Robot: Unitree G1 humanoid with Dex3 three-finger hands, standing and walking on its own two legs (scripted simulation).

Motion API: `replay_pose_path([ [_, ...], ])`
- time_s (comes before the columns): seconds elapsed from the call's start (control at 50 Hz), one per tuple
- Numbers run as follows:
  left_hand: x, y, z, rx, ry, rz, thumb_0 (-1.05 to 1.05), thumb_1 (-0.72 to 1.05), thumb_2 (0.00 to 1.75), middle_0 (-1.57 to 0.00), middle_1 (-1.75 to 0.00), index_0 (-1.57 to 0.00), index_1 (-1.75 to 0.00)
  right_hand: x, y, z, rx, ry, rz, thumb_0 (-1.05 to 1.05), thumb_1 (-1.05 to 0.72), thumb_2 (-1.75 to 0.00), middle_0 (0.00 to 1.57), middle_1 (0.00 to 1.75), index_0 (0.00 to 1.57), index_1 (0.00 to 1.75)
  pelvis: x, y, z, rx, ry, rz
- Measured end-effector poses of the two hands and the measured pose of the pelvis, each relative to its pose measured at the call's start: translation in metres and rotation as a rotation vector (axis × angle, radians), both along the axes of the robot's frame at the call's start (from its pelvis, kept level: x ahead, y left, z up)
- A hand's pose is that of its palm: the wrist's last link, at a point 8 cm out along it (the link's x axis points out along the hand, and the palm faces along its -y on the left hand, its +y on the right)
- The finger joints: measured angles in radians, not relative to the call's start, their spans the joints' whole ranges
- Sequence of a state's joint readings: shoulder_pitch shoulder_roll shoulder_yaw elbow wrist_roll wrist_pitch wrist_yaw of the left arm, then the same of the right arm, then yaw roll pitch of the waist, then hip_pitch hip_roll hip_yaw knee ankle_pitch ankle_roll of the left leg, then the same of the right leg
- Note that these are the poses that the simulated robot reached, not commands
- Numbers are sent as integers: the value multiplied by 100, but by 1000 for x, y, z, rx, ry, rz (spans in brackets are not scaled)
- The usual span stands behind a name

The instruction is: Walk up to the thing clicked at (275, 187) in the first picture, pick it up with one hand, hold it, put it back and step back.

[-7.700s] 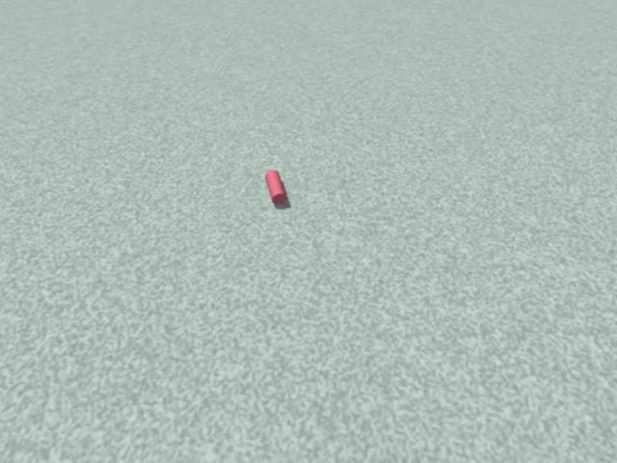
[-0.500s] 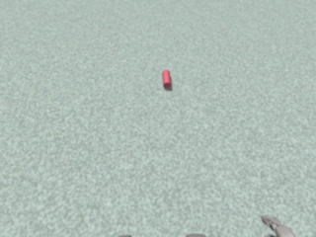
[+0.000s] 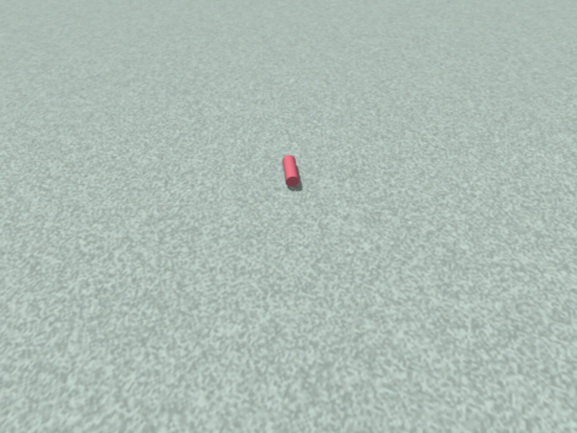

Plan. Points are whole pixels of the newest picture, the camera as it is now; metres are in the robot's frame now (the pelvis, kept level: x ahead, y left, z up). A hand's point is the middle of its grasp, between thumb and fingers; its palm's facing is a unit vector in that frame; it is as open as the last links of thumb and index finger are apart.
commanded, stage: walk up
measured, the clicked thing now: (290, 168) +1.48 +0.01 -0.72
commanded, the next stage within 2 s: stand in 0.60 s
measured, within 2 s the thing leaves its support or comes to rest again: neither
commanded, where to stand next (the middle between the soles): +0.07 +0.01 m, yaw +0 degrees
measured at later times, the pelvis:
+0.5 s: pelvis +0.01 +0.01 +0.01, yaw -2 degrees
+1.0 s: pelvis +0.01 +0.01 +0.02, yaw -1 degrees
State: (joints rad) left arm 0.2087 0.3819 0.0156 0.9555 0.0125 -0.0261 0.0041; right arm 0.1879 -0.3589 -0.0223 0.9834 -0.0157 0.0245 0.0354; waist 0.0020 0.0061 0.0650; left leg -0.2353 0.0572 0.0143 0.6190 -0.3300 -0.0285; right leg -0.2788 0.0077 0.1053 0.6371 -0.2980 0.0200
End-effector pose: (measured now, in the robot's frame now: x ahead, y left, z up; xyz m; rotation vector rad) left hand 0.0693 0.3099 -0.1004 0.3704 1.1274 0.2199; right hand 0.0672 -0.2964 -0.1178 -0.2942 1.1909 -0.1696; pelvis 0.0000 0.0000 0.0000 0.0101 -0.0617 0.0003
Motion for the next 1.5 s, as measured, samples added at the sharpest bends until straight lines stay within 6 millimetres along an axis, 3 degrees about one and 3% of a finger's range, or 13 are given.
replay_pose_path([
  [0.18, 12, 0, -4, -40, 40, -14, 1, 90, 90, -21, -30, -21, -30, -3, 6, 8, -16, 16, -33, 1, -90, -90, 21, 30, 21, 30, 7, 11, 7, -5, 10, -19],
  [0.52, 31, -2, 8, -8, 66, -20, 1, 90, 90, -20, -30, -21, -30, 31, 2, 10, 6, -35, -61, 1, -90, -90, 21, 30, 21, 30, 14, 8, 14, 4, 8, -35],
  [0.76, 43, -7, 7, -37, 52, -30, 0, 90, 90, -21, -30, -21, -30, 12, 4, 15, -7, 26, -69, 1, -90, -90, 21, 30, 21, 30, 13, 9, 19, 1, 11, -23],
  [0.94, 32, -6, 4, -54, 72, -17, 0, 90, 90, -20, -30, -21, -30, 3, 3, 19, -22, 47, -65, 1, -90, -90, 21, 30, 21, 30, 10, 10, 21, -2, 13, -13],
  [1.26, -1, 2, 4, -41, 118, 25, 0, 90, 90, -20, -30, -21, -30, 11, 8, 17, -9, 26, -35, 1, -90, -90, 21, 30, 21, 30, 7, 10, 21, -3, 11, -1],
  [1.5, -6, 2, 3, -44, 123, 29, 0, 90, 90, -20, -30, -21, -30, 8, 8, 17, -11, 42, -28, 1, -90, -90, 21, 30, 21, 30, 7, 11, 21, -4, 16, 3],
])
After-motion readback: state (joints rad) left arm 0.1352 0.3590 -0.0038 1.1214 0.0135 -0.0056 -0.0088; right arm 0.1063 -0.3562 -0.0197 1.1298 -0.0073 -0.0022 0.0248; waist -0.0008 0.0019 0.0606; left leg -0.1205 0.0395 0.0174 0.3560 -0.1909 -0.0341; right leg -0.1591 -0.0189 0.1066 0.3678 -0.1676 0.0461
